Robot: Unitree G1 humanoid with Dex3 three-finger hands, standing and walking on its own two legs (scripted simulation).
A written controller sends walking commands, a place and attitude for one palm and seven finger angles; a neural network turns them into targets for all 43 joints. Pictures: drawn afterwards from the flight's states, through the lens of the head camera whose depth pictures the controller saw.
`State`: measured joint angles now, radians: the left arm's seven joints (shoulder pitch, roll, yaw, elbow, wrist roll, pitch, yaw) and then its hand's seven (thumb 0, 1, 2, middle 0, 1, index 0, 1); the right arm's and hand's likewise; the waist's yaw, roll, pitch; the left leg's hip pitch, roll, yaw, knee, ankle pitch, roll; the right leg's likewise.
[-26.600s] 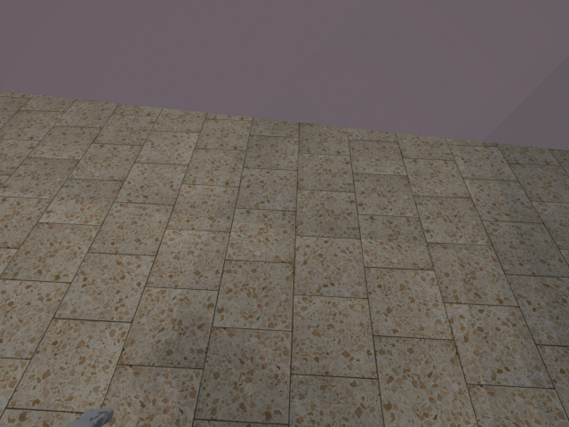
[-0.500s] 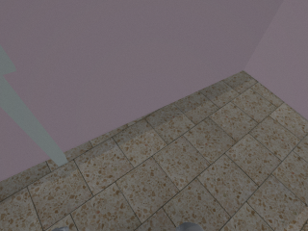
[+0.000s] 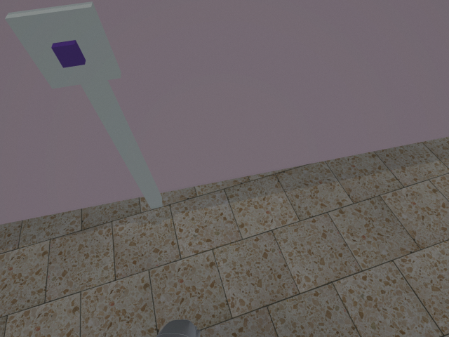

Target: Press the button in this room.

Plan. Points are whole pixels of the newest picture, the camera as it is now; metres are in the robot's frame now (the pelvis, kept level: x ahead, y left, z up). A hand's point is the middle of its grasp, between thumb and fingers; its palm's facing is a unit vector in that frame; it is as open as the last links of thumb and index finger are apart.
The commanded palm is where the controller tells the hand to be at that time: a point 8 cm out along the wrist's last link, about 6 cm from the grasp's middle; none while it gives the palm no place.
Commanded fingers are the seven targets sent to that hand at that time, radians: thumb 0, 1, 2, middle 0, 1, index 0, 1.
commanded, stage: turn to face it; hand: left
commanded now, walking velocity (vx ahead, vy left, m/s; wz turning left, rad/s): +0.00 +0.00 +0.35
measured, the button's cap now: (69, 53) +0.71 +0.43 +0.11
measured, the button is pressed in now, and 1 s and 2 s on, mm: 0 0 0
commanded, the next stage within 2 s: take the last steps up to it in 0.24 s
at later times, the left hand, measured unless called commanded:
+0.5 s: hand out of the picture +0.01 +0.23 -0.17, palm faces +0.17 -0.95 -0.25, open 7.4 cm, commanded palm none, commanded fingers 0.00 0.90 0.90 -0.20 -0.30 -0.20 -0.30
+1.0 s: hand out of the picture -0.06 +0.17 -0.17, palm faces +0.36 -0.92 -0.15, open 7.4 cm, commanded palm none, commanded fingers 0.00 0.90 0.90 -0.20 -0.30 -0.20 -0.30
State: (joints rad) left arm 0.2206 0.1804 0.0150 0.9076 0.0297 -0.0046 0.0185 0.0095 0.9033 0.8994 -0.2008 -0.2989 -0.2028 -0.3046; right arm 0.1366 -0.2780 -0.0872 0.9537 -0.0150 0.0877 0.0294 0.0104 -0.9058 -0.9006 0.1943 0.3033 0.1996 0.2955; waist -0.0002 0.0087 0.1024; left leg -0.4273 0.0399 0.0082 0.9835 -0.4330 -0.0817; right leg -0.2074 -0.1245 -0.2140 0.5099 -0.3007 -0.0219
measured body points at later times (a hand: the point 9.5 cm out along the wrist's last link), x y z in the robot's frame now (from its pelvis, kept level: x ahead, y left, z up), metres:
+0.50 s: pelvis -0.01 +0.02 +0.00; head +0.01 +0.02 +0.44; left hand +0.00 +0.28 -0.15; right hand +0.11 -0.20 -0.15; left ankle -0.03 +0.15 -0.74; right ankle +0.01 -0.10 -0.72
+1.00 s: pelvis +0.10 +0.07 -0.01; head +0.13 +0.09 +0.44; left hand -0.07 +0.22 -0.15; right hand +0.22 -0.14 -0.16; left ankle +0.15 +0.22 -0.73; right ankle +0.01 -0.09 -0.74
